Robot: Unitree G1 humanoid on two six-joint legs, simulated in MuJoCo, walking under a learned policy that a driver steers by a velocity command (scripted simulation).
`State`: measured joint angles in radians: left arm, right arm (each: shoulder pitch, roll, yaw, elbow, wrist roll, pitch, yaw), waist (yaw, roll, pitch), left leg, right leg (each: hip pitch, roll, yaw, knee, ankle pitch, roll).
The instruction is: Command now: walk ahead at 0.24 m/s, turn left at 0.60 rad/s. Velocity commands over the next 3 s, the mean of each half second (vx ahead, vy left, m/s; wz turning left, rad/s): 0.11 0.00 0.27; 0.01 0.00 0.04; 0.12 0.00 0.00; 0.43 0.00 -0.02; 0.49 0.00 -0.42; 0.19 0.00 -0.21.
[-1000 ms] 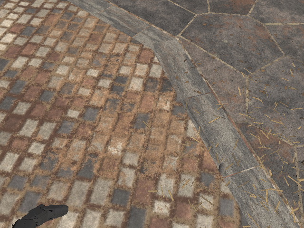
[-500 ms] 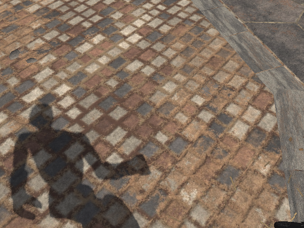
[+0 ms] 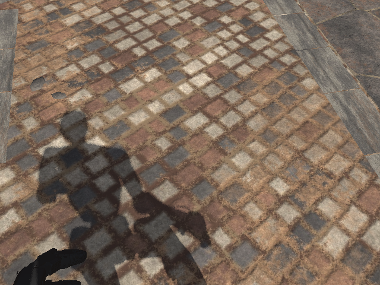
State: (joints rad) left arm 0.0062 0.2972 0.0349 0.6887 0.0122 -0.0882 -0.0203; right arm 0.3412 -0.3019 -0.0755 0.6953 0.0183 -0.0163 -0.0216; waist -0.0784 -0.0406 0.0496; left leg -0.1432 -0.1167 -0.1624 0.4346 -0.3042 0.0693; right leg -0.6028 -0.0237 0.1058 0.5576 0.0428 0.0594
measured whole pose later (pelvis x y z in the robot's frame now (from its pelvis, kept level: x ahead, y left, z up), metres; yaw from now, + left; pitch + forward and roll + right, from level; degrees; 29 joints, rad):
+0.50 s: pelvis +0.12 -0.02 -0.01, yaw +7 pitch -1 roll -1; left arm 0.16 0.25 0.01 0.80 0.02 -0.01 -0.02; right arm 0.22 -0.25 -0.03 0.72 -0.03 0.04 -0.02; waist 0.03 -0.02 0.04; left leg -0.25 0.01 -0.06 0.56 -0.29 -0.02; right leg -0.30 0.01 -0.02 0.50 -0.18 0.00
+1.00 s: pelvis +0.16 +0.00 +0.00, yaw +7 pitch -2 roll +0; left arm 0.13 0.25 0.02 0.97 0.00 0.01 0.02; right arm 0.23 -0.23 -0.03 0.86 -0.01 0.00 -0.03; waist 0.02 0.00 0.03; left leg -0.16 -0.02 -0.05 0.52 -0.33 0.01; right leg -0.23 -0.02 0.00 0.51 -0.25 0.02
